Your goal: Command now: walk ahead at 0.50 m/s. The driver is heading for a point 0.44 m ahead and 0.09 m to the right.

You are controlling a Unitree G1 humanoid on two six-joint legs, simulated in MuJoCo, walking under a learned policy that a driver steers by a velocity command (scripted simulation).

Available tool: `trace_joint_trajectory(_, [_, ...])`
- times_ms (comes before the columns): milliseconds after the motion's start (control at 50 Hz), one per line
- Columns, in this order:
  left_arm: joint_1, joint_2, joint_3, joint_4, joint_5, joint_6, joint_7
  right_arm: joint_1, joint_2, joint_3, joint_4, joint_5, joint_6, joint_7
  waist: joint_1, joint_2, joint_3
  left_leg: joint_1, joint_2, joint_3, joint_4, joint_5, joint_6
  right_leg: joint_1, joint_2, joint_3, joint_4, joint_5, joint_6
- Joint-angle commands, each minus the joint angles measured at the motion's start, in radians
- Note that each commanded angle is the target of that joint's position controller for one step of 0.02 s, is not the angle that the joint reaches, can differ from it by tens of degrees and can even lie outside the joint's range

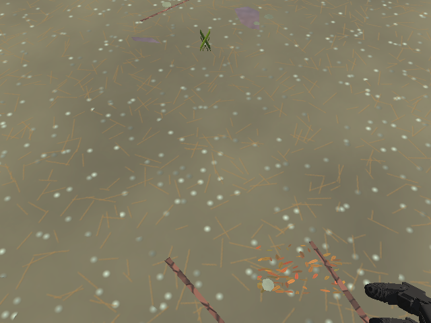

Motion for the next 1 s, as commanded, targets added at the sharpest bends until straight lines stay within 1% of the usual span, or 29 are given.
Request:
trace_joint_trajectory(20, [-0.050,0.102,0.005,-0.088,0.029,-0.009,0.010,0.372,-0.247,-0.091,0.017,-0.021,-0.007,-0.022,-0.241,0.028,-0.272,0.636,0.192,-0.206,0.016,0.049,0.122,-0.310,-0.119,0.029,0.516,0.491,-0.075])
trace_joint_trajectory(40, [0.077,0.001,-0.025,-0.093,0.016,-0.027,0.006,0.405,-0.295,-0.101,0.035,-0.018,0.002,-0.016,-0.185,0.291,-0.385,0.894,0.388,-0.621,-0.086,-0.165,0.256,-0.666,0.029,0.023,0.821,-0.156,-0.025])
trace_joint_trajectory(60, [0.011,0.113,0.002,-0.079,-0.005,-0.036,0.003,0.410,-0.198,-0.077,0.032,-0.009,0.005,-0.016,-0.229,0.163,-0.320,0.836,0.363,-0.647,-0.144,-0.304,0.223,-0.769,-0.015,0.128,0.926,-0.184,-0.031])
trace_joint_trajectory(80, [-0.077,0.147,0.016,-0.107,-0.022,-0.041,0.000,0.352,-0.169,-0.066,0.032,-0.008,0.003,-0.019,-0.219,0.116,-0.183,0.713,0.335,-0.501,-0.168,-0.275,0.185,-0.815,-0.053,0.116,0.934,-0.092,-0.038])
trace_joint_trajectory(100, [-0.117,0.134,0.014,-0.113,-0.016,-0.038,0.004,0.284,-0.150,-0.058,0.028,-0.014,0.000,-0.017,-0.187,0.057,-0.115,0.586,0.293,-0.398,-0.199,-0.194,0.166,-0.780,-0.093,0.093,0.895,-0.008,-0.032])
trace_joint_trajectory(120, [-0.132,0.123,0.018,-0.114,-0.003,-0.030,0.005,0.235,-0.121,-0.051,0.029,-0.019,-0.004,-0.014,-0.158,0.053,-0.061,0.489,0.259,-0.320,-0.236,-0.130,0.159,-0.750,-0.117,0.090,0.850,0.045,-0.025])
trace_joint_trajectory(160, [-0.090,0.085,0.018,-0.098,-0.005,-0.004,0.006,0.192,-0.098,-0.050,0.040,-0.026,-0.021,-0.011,-0.111,0.085,-0.038,0.374,0.229,-0.215,-0.302,-0.057,0.154,-0.657,-0.143,0.095,0.819,0.107,-0.012])
trace_joint_trajectory(240, [-0.144,0.054,0.018,-0.119,0.001,0.020,0.010,0.196,-0.121,-0.064,0.083,-0.031,-0.039,-0.021,-0.100,0.038,0.013,0.347,0.230,-0.067,-0.357,0.087,0.159,-0.723,-0.143,0.122,0.725,0.246,0.011])
trace_joint_trajectory(340, [-0.284,0.027,0.006,-0.162,0.006,0.009,-0.018,0.220,-0.152,-0.072,0.119,-0.023,-0.028,-0.038,-0.145,0.017,0.051,0.382,0.201,0.098,-0.374,0.136,0.119,-0.696,-0.125,0.048,0.453,0.475,-0.001])
trace_joint_trajectory(420, [-0.405,0.020,-0.001,-0.228,0.005,0.009,-0.042,0.290,-0.182,-0.083,0.161,-0.007,-0.003,-0.045,-0.188,0.005,0.090,0.518,0.245,0.143,-0.336,0.175,0.106,-0.740,-0.114,-0.003,0.336,0.430,-0.034])
trace_joint_trajectory(440, [-0.422,0.020,-0.001,-0.244,0.009,0.008,-0.047,0.293,-0.184,-0.084,0.169,-0.002,0.007,-0.046,-0.184,0.004,0.102,0.537,0.249,0.152,-0.299,0.274,0.099,-0.732,-0.101,-0.017,0.307,0.388,-0.046])
trace_joint_trajectory(480, [-0.392,0.039,0.010,-0.259,0.020,0.004,-0.055,0.287,-0.206,-0.087,0.175,0.006,0.027,-0.055,-0.146,0.041,0.056,0.566,0.249,0.166,-0.171,0.619,0.077,-0.628,-0.039,-0.069,0.281,0.297,-0.075])
trace_joint_trajectory(500, [-0.317,0.065,0.024,-0.246,0.024,0.002,-0.057,0.277,-0.218,-0.089,0.174,0.009,0.034,-0.061,-0.103,0.065,-0.001,0.571,0.237,0.170,-0.066,0.758,0.060,-0.524,0.001,-0.090,0.268,0.277,-0.092])
trace_joint_trajectory(520, [-0.179,0.106,0.048,-0.208,0.024,-0.002,-0.051,0.257,-0.216,-0.086,0.171,0.012,0.040,-0.065,-0.026,0.050,-0.079,0.530,0.198,0.191,0.105,0.759,0.028,-0.334,0.039,-0.094,0.189,0.372,-0.119])
trace_joint_trajectory(540, [-0.079,0.176,0.073,-0.185,0.028,0.003,-0.031,0.276,-0.193,-0.075,0.162,-0.001,0.032,-0.066,0.018,-0.016,-0.159,0.364,0.142,0.205,0.328,0.538,-0.025,-0.082,-0.025,0.002,0.170,0.678,-0.155])
trace_joint_trajectory(560, [-0.060,0.266,0.076,-0.184,0.044,0.014,-0.008,0.379,-0.067,-0.033,0.134,-0.055,0.012,-0.047,-0.068,-0.296,-0.297,-0.031,-0.014,0.188,0.719,-0.517,-0.095,0.318,-0.317,0.365,0.296,1.227,-0.323])
trace_joint_trajectory(580, [-0.025,0.212,0.055,-0.202,0.045,0.010,-0.013,0.433,-0.111,-0.027,0.178,-0.018,-0.006,-0.029,-0.027,-0.201,-0.552,-0.091,-0.060,-0.063,0.912,-0.703,-0.105,0.416,-0.459,0.621,0.216,1.187,-0.459])
trace_joint_trajectory(600, [-0.063,0.171,0.046,-0.201,0.041,0.013,-0.017,0.313,-0.177,-0.050,0.166,0.026,-0.005,-0.024,0.006,-0.105,-0.456,-0.120,-0.002,-0.103,0.908,-0.627,-0.094,0.311,-0.391,0.473,0.175,1.134,-0.406])
trace_joint_trajectory(620, [-0.143,0.140,0.038,-0.195,0.022,0.010,-0.017,0.236,-0.157,-0.042,0.134,0.028,-0.001,-0.032,-0.025,-0.084,-0.290,-0.177,0.037,-0.066,0.827,-0.551,-0.088,0.167,-0.337,0.359,0.142,1.021,-0.350])
trace_joint_trajectory(640, [-0.203,0.099,0.024,-0.197,0.017,0.008,-0.015,0.203,-0.148,-0.043,0.144,0.009,0.009,-0.045,-0.053,-0.031,-0.189,-0.159,0.065,-0.054,0.758,-0.493,-0.093,0.016,-0.299,0.304,0.097,0.945,-0.313])
trace_joint_trajectory(660, [-0.248,0.080,0.017,-0.197,0.025,0.008,-0.013,0.218,-0.150,-0.048,0.149,-0.001,0.026,-0.054,-0.096,-0.041,-0.151,-0.072,0.083,-0.059,0.708,-0.447,-0.097,-0.117,-0.275,0.258,0.054,0.909,-0.298])
trace_joint_trajectory(700, [-0.299,0.083,0.018,-0.193,0.046,0.002,-0.017,0.284,-0.119,-0.047,0.171,-0.006,0.060,-0.065,-0.150,-0.075,-0.137,0.073,0.078,-0.048,0.622,-0.388,-0.110,-0.278,-0.245,0.187,-0.004,0.886,-0.292])
trace_joint_trajectory(740, [-0.330,0.086,0.019,-0.178,0.052,-0.004,-0.014,0.293,-0.096,-0.042,0.179,-0.013,0.072,-0.075,-0.166,-0.095,-0.137,0.128,0.071,-0.038,0.489,-0.343,-0.121,-0.335,-0.222,0.125,-0.021,0.889,-0.285])
trace_joint_trajectory(820, [-0.329,0.089,0.017,-0.138,0.050,0.012,0.002,0.219,-0.097,-0.040,0.181,-0.014,0.086,-0.078,-0.133,-0.120,-0.143,0.188,0.066,-0.036,0.290,-0.190,-0.119,-0.332,-0.201,0.104,-0.052,0.609,-0.251])
trace_joint_trajectory(900, [-0.336,0.063,0.002,-0.103,0.042,0.030,0.004,0.171,-0.097,-0.044,0.181,-0.018,0.089,-0.073,-0.130,-0.118,-0.077,0.261,0.046,-0.022,0.088,-0.147,-0.093,-0.355,-0.183,0.143,-0.048,0.209,-0.205])
trace_joint_trajectory(940, [-0.295,0.023,-0.014,-0.077,0.041,0.030,0.002,0.174,-0.114,-0.043,0.184,-0.039,0.080,-0.071,-0.134,-0.072,-0.053,0.356,0.081,-0.062,-0.063,0.012,-0.064,-0.384,-0.124,0.133,0.002,0.091,-0.121])
trace_joint_trajectory(960, [-0.240,0.022,-0.013,-0.065,0.054,0.026,0.001,0.161,-0.173,-0.052,0.175,-0.037,0.078,-0.074,-0.086,0.020,-0.046,0.375,0.145,-0.116,-0.060,0.117,-0.038,-0.405,-0.059,0.092,0.059,0.036,-0.079])
trace_joint_trajectory(980, [-0.206,0.008,-0.013,-0.057,0.047,0.028,0.004,0.131,-0.183,-0.059,0.195,-0.026,0.079,-0.072,-0.046,0.130,-0.043,0.279,0.133,-0.114,-0.066,-0.076,-0.008,-0.347,-0.008,0.026,0.061,0.058,-0.051])
trace_joint_trajectory(1000, [-0.258,0.034,-0.011,-0.054,0.049,0.035,0.009,0.117,-0.126,-0.050,0.194,-0.023,0.076,-0.064,-0.082,0.103,-0.022,0.201,0.101,-0.103,-0.097,-0.198,-0.016,-0.277,-0.010,0.017,0.084,0.110,-0.037])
